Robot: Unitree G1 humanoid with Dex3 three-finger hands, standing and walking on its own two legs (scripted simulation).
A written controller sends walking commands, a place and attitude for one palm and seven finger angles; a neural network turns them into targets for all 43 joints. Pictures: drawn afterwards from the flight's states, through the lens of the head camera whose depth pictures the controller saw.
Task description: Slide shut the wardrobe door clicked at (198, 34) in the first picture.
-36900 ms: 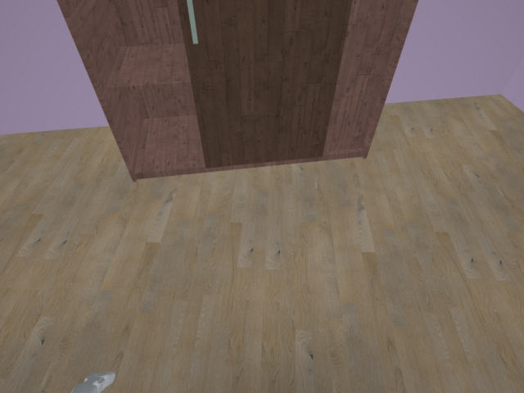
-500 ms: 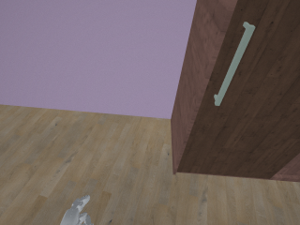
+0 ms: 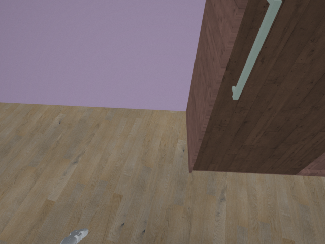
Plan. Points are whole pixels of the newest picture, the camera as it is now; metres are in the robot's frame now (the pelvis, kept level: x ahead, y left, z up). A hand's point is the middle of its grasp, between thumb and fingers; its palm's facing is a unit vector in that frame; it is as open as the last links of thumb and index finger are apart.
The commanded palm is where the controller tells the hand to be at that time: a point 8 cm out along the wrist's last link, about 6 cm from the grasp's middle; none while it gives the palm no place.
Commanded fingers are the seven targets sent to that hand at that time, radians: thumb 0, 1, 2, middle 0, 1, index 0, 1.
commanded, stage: let the arm hang, fingers relaxed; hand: right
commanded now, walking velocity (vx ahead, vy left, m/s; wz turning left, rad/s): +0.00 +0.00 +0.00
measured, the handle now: (250, 55) +0.63 -0.21 +0.15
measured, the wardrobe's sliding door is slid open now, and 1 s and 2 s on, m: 0.00 0.00 0.00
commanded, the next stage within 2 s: look to check the result in 0.80 s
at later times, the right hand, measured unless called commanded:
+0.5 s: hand out of the picture +0.01 -0.22 -0.15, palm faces -0.01 +0.97 -0.25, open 7.4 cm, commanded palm none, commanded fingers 0.00 -0.90 -0.90 0.20 0.30 0.20 0.30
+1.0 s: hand out of the picture +0.00 -0.19 -0.15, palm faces -0.01 +0.98 -0.21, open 7.4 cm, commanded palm none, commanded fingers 0.00 -0.90 -0.90 0.20 0.30 0.20 0.30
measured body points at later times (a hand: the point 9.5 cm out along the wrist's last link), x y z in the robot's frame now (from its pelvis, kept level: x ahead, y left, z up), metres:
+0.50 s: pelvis +0.00 -0.02 +0.02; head +0.00 -0.01 +0.47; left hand +0.02 +0.21 -0.14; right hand +0.01 -0.27 -0.13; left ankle +0.01 +0.11 -0.72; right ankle +0.02 -0.12 -0.72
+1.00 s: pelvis +0.01 -0.01 +0.02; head +0.02 +0.00 +0.47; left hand -0.01 +0.21 -0.14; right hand +0.00 -0.24 -0.13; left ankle +0.01 +0.11 -0.72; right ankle +0.02 -0.12 -0.72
